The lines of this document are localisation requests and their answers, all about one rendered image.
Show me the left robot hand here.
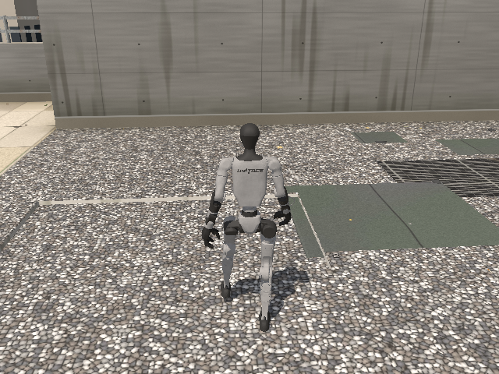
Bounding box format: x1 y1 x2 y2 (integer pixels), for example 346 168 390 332
202 227 220 249

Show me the right robot shin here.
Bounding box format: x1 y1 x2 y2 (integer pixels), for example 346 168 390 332
260 267 272 320

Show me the right robot upper arm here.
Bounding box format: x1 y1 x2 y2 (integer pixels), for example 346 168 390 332
266 157 286 198

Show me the robot left forearm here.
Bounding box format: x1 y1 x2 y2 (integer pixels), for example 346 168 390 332
204 190 221 229

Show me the left robot thigh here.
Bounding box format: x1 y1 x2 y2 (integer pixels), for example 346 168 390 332
223 216 239 256

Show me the robot right forearm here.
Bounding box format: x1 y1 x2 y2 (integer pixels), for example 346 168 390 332
278 187 291 214

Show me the left robot upper arm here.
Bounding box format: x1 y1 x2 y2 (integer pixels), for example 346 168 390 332
214 157 234 202

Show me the right robot hand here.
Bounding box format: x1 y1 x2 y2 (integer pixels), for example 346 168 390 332
274 211 291 226

